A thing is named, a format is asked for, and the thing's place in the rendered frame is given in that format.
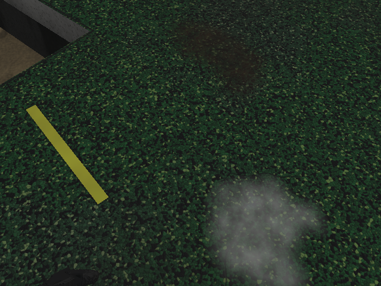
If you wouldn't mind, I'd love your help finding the robot left hand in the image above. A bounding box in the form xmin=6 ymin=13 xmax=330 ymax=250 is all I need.
xmin=38 ymin=268 xmax=99 ymax=286

